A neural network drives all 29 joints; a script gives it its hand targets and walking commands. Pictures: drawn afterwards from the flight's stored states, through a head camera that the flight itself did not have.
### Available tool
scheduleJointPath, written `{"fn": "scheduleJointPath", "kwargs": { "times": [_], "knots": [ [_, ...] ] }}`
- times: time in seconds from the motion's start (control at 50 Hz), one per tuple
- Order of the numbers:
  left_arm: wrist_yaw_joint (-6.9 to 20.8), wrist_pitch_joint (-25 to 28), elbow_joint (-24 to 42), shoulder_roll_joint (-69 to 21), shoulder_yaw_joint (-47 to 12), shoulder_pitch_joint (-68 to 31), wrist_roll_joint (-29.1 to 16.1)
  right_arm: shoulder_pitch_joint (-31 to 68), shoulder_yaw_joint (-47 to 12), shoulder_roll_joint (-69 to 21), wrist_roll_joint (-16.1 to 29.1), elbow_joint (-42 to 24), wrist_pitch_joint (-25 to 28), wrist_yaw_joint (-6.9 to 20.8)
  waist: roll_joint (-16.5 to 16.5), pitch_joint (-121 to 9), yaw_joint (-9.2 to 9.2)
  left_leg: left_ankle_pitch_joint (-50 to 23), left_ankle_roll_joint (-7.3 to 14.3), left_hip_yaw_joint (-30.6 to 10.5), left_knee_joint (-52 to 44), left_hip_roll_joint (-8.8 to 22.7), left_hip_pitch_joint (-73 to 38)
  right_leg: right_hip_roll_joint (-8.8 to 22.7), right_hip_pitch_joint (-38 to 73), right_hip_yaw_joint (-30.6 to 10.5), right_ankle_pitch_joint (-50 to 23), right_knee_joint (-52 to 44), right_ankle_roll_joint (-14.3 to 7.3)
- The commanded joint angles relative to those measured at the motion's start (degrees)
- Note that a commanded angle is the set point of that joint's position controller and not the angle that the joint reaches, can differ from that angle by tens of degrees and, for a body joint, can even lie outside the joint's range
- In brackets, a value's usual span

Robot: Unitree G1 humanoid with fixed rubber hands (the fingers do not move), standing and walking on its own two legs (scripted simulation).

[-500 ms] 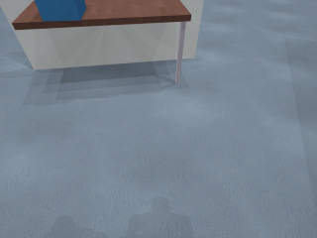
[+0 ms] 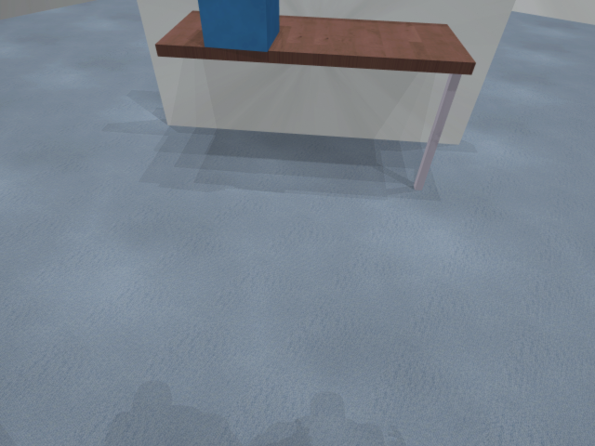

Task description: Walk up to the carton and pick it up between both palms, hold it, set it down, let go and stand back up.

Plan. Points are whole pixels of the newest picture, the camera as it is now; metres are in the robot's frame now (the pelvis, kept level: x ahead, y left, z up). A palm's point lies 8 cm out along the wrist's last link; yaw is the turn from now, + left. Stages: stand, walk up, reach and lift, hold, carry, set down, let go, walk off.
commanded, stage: walk up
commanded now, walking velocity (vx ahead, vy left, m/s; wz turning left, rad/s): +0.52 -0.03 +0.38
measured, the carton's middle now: (241, 4) +1.78 +0.35 +0.07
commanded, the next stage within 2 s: none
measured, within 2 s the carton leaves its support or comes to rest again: neither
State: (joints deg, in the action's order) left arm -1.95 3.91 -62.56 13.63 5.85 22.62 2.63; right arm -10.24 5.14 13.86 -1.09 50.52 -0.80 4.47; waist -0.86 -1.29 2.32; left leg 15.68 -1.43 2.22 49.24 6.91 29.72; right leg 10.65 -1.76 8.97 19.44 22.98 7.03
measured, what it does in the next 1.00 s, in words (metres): walks ahead: left foot, then right foot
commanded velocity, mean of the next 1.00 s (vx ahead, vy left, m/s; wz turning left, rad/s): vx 0.51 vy -0.05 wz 0.16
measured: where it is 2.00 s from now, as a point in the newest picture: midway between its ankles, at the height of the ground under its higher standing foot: (262, 253)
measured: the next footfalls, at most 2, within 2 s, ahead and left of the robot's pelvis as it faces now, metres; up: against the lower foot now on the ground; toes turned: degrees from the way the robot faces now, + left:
left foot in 0.06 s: +0.11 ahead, +0.17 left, +0.00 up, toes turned +11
right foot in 0.60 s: +0.54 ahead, +0.00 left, +0.00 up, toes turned +0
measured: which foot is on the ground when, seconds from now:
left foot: up 0.00-0.04, down 0.06-0.64, up 0.66-1.00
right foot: down 0.00-0.06, up 0.08-0.58, down 0.60-1.00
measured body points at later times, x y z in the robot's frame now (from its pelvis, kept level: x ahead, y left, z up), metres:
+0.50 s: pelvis +0.26 +0.08 +0.00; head +0.28 +0.11 +0.45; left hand +0.38 +0.31 -0.15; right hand +0.15 -0.13 -0.13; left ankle +0.07 +0.16 -0.73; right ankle +0.44 -0.03 -0.68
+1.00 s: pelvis +0.58 +0.09 +0.01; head +0.59 +0.07 +0.46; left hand +0.44 +0.28 -0.13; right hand +0.76 -0.10 -0.13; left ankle +0.68 +0.27 -0.66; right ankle +0.50 +0.00 -0.73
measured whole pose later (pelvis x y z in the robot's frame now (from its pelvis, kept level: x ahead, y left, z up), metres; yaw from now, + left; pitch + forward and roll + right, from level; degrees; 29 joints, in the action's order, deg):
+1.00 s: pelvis +0.58 +0.09 +0.01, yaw +9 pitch -1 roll +0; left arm 0.6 6.3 -65.5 7.5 1.1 28.8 1.1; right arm -5.5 2.7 11.2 -1.1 52.6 0.9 1.8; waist 2.9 2.1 3.5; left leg 2.1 0.3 3.2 54.0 7.5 37.7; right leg 0.1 1.7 9.5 18.4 17.7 -2.0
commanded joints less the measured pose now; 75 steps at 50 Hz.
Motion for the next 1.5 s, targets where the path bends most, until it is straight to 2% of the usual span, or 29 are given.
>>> {"fn": "scheduleJointPath", "kwargs": {
  "times": [0.0,0.02,0.04,0.06,0.08,0.1,0.16,0.26,0.46,0.54,0.58,0.6,0.62,0.64,0.68,0.7,0.76,0.86,0.96,1.06,1.12,1.14,1.16,1.18,1.2,1.24,1.3,1.4,1.48],
  "knots": [
    [1.56,0.99,3.80,9.66,1.32,-3.83,0.88,-6.41,-0.07,2.36,-0.55,-0.21,1.84,-0.80,-4.30,7.74,-5.64,5.26,1.09,10.76,-11.76,-4.16,-20.19,6.79,-19.34,1.46,11.53,0.06,-10.71],
    [2.03,0.55,3.39,7.44,0.28,-1.98,1.07,-15.41,1.04,5.26,-1.08,2.98,2.71,-1.39,7.01,3.52,-9.11,7.89,0.94,8.55,-14.73,-5.78,-30.12,2.72,-22.74,5.15,5.39,18.03,-9.87],
    [2.75,0.77,5.45,1.41,-1.88,-1.52,0.85,-23.80,2.22,10.92,-1.51,4.88,3.60,-2.17,25.75,1.09,-12.26,22.34,2.10,-11.84,-25.55,5.42,-34.86,-2.74,-33.58,4.54,13.70,40.29,-8.58],
    [3.03,0.68,8.32,-1.41,-2.61,0.10,0.49,-25.36,1.95,14.49,-0.66,4.87,4.04,-2.77,34.08,3.69,-10.16,24.20,2.57,-36.98,-36.94,17.47,-32.26,-7.33,-43.05,-2.51,18.18,51.04,-7.57],
    [3.50,0.45,10.09,0.89,-1.87,-2.93,-0.60,-25.74,2.51,16.20,0.81,6.40,3.86,-3.07,32.64,0.23,-10.62,31.46,6.73,-49.46,-46.38,21.39,-30.28,-5.64,-44.47,-7.54,12.25,54.61,-7.87],
    [3.77,0.66,11.35,3.15,-1.29,-8.08,-0.73,-22.40,1.62,14.44,0.93,6.01,4.25,-3.01,26.05,4.23,-10.06,27.09,7.67,-47.88,-46.89,20.49,-25.55,-3.87,-45.86,-8.88,8.82,57.32,-7.77],
    [4.48,0.87,8.90,1.91,-1.66,-7.89,-0.89,-10.77,-1.12,5.67,-0.67,3.28,5.76,-3.43,6.58,5.23,-4.23,0.83,4.52,-20.63,-36.40,11.79,-20.39,0.49,-39.82,-8.53,-6.76,49.59,-7.25],
    [4.30,-2.43,7.77,-0.32,-1.84,-7.87,-1.12,-16.86,-2.06,1.85,-0.27,5.60,6.88,-3.44,6.00,5.53,-1.93,-22.51,3.52,-10.45,-36.74,8.65,-22.99,-3.01,-39.96,-6.27,-12.36,43.98,-5.61],
    [5.51,-1.04,14.45,-1.86,-3.80,-29.27,-2.33,-25.41,-3.20,1.14,-0.42,9.07,7.30,-5.67,11.58,12.50,-7.96,-34.92,7.10,-4.13,-39.15,6.59,-29.93,-6.84,-36.06,1.31,-19.31,12.10,-6.38],
    [3.96,-0.20,10.81,2.58,-2.14,-15.57,-2.12,-23.19,-1.92,5.50,0.07,9.99,7.41,-6.50,11.93,4.78,-1.63,-63.39,5.50,-1.99,-23.21,8.14,-35.34,-12.16,-18.38,2.35,-14.63,5.93,-10.27],
    [2.57,0.40,4.61,7.76,-0.01,4.74,-1.50,-22.11,-1.74,6.20,0.56,9.06,7.18,-6.59,7.02,-9.11,6.27,-47.13,3.90,0.83,-0.70,4.50,-23.55,-7.09,10.23,-1.66,-19.63,7.38,-13.14],
    [1.83,-0.08,3.69,14.68,2.07,11.84,-0.08,-29.57,-3.51,-1.38,2.87,7.91,6.53,-5.51,-7.45,-20.01,5.30,-12.83,2.10,1.75,20.25,-1.46,-2.21,10.65,32.73,-24.85,-13.46,10.14,-20.94],
    [1.69,-0.73,3.03,14.37,2.49,11.28,-1.61,-30.88,-4.12,-2.58,4.83,8.45,5.59,-5.51,-14.87,-25.06,7.31,18.72,2.21,0.71,35.90,-7.32,7.43,19.28,35.07,-43.24,-0.14,-1.16,-28.97],
    [1.70,-1.41,4.47,9.96,1.75,6.39,-1.85,-23.82,-2.19,2.74,3.01,8.23,5.72,-5.55,-10.66,-21.69,5.71,12.33,3.98,-3.82,37.60,-4.49,5.21,15.23,23.98,-44.93,12.82,-8.39,-24.67],
    [1.86,0.23,4.22,6.27,-0.31,0.72,-0.63,-6.94,-0.74,3.31,0.57,2.92,7.35,-4.54,0.25,-4.40,4.69,4.94,5.52,-5.76,33.60,-0.89,4.52,9.32,6.23,-27.20,-15.49,-7.90,-16.38],
    [2.44,1.76,3.97,2.28,-1.53,-1.23,1.08,-10.82,-0.96,0.30,0.66,6.07,6.63,-4.82,8.01,0.01,1.56,0.66,5.02,-6.89,31.56,-0.72,2.79,11.90,-0.29,-26.61,-29.16,-6.32,-14.47],
    [3.50,3.05,1.62,-0.13,-2.67,-2.08,-1.66,-12.43,-2.08,-5.30,-0.26,5.53,4.42,-5.13,1.00,5.63,-3.43,-1.77,4.28,-4.82,25.88,0.21,-2.31,6.24,-9.41,-18.02,-37.36,-7.55,-13.00],
    [2.80,3.92,1.11,1.20,-3.26,-0.83,-1.47,-5.84,-1.94,-2.39,0.21,2.90,1.03,-3.30,-10.02,9.76,-4.61,-10.45,2.42,-0.75,14.96,-0.01,3.72,2.41,-11.72,-4.83,-34.73,-12.45,-10.95],
    [1.91,3.04,-0.12,-0.50,-4.72,7.02,-1.83,11.18,-2.77,-0.80,-0.04,-2.06,2.85,-2.00,-6.10,12.99,0.69,-17.11,0.58,4.43,-4.69,0.21,4.84,1.43,-7.88,-6.16,-35.65,-14.20,-11.60],
    [0.87,2.28,-1.45,4.56,-3.17,11.28,-1.40,14.20,-3.10,-0.80,-0.16,-2.54,3.93,-2.63,-7.89,9.80,3.16,-8.47,2.08,7.20,-16.49,-2.53,3.28,5.22,6.95,-5.71,-44.20,-8.44,-13.39],
    [0.29,1.63,-1.84,5.30,-2.62,9.28,-1.56,-0.98,-1.61,1.30,-0.31,2.17,5.31,-3.52,-7.14,1.68,-4.09,-7.69,5.46,7.86,-23.93,-6.98,-12.75,4.49,9.41,-3.82,-60.15,8.53,-11.81],
    [0.22,1.57,-0.98,5.14,-2.60,7.62,-1.72,-11.88,-0.50,3.87,-0.61,5.79,5.99,-4.18,-4.21,-5.25,-8.61,-13.63,7.04,6.13,-23.54,-4.20,-27.06,2.42,3.03,-2.04,-51.18,19.23,-10.66],
    [0.55,1.54,0.98,2.21,-3.29,8.49,-2.40,-22.59,1.13,9.16,-1.40,8.12,5.99,-4.97,4.68,-14.84,-11.54,-13.82,10.16,-7.36,-19.41,8.55,-45.82,-1.15,-11.65,-0.34,-26.84,34.60,-9.56],
    [0.66,0.52,-0.96,-0.50,-3.34,16.66,-5.76,-24.51,2.75,15.04,-1.24,8.50,5.72,-4.78,13.72,-21.33,-11.48,-12.49,18.36,-39.57,-26.90,25.78,-60.41,-11.50,-30.14,-1.23,12.43,48.26,-6.83],
    [0.57,0.13,-1.98,3.05,-2.08,13.71,-4.65,-23.59,3.03,12.84,0.44,9.07,4.83,-5.30,9.62,-23.05,-10.35,-9.04,18.29,-47.92,-30.35,25.95,-56.26,-8.45,-30.98,-8.37,8.58,54.23,-7.82],
    [1.39,0.84,1.47,1.80,-1.16,1.34,-3.31,-18.40,0.90,8.54,-1.71,9.53,6.15,-5.01,1.17,-10.04,-8.11,-33.73,10.38,-28.18,-30.18,18.81,-44.78,-6.35,-32.45,-12.24,4.29,54.58,-7.53],
    [2.03,-0.35,3.28,-4.38,-2.34,-3.72,-1.83,-11.46,-2.01,-1.78,-0.31,10.49,6.76,-4.55,7.53,3.41,-4.14,-34.77,3.19,-7.45,-31.44,9.34,-25.35,-4.20,-29.26,-10.78,-5.39,47.98,-8.37],
    [3.19,-4.11,3.33,-4.22,-2.53,-0.89,-1.46,-13.89,-2.63,1.63,0.44,10.94,7.82,-4.43,11.06,7.01,-0.03,-33.67,3.98,-1.13,-35.99,7.82,-18.71,-5.22,-29.09,-6.03,-10.85,42.59,-6.42],
    [4.32,-4.25,8.49,0.46,-2.57,-14.11,-1.82,-19.46,-3.62,0.08,-0.32,11.52,7.75,-4.34,11.63,13.84,-3.55,-25.89,3.87,-3.07,-41.21,8.11,-15.31,-2.59,-34.01,-5.65,-18.81,33.95,-5.24]
  ]
}}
